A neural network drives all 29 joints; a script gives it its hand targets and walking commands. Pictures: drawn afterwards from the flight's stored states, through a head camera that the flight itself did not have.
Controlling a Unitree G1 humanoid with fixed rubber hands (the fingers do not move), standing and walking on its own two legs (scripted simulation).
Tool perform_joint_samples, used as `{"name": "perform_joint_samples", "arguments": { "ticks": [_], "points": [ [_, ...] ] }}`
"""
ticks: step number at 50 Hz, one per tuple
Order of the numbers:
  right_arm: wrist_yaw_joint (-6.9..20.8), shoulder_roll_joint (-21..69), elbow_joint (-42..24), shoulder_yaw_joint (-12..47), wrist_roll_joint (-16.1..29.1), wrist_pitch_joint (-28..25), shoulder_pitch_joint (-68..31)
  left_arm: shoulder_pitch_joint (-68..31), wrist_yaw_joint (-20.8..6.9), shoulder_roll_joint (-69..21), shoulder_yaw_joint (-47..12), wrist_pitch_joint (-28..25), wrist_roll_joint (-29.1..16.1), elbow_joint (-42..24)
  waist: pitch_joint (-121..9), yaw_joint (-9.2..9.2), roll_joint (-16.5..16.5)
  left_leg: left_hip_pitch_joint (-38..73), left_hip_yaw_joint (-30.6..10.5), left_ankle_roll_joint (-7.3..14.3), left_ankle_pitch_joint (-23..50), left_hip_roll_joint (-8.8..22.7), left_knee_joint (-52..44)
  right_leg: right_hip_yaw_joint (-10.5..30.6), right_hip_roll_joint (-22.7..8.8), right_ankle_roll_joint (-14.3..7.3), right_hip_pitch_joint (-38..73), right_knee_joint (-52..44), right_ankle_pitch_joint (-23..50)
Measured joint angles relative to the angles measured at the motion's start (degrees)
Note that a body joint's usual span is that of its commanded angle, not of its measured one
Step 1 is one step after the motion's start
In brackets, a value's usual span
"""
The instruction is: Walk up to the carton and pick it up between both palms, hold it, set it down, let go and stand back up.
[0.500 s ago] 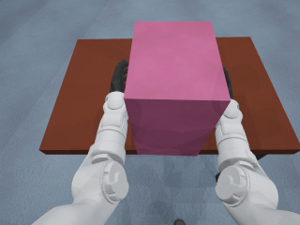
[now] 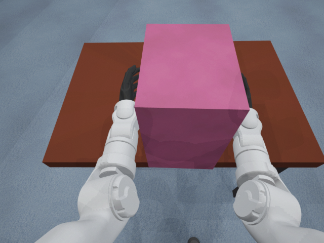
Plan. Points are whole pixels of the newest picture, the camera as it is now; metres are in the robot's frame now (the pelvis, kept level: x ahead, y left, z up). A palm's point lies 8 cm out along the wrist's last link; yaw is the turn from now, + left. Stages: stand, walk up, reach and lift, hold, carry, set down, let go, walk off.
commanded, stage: reach and lift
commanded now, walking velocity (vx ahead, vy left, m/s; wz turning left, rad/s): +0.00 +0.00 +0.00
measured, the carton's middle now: (183, 105) +0.44 -0.05 +0.05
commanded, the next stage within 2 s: none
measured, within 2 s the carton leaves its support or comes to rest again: leaves its support in 0.30 s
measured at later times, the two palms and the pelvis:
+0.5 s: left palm (116, 105) +0.42 +0.11 +0.09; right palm (234, 101) +0.41 -0.17 +0.09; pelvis -0.02 +0.00 +0.00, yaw +2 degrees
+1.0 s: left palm (124, 105) +0.42 +0.09 +0.09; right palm (241, 108) +0.40 -0.19 +0.08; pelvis -0.03 -0.02 +0.00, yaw +1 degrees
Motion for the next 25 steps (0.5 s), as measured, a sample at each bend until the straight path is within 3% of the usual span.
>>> {"name": "perform_joint_samples", "arguments": {
  "ticks": [10, 25],
  "points": [
    [-0.8, -0.9, 2.0, 0.8, -0.5, -1.7, 0.2, 0.4, 1.0, -0.1, -0.4, -1.3, -0.3, 1.3, -1.8, 0.25, -0.1, -1.2, 0.2, 0.0, 0.2, 0.0, 0.0, -0.3, -0.2, 0.0, -1.1, -0.3, 0.3],
    [-5.1, -2.2, 11.8, 0.6, -2.3, -12.9, -2.8, 1.0, 2.1, 2.2, -0.6, -10.7, -0.9, 6.2, -3.7, 0.63, -1.2, -3.7, -0.7, -0.2, 2.4, -0.3, -0.3, -2.1, -0.8, -0.4, -2.4, -1.5, 2.3]
  ]
}}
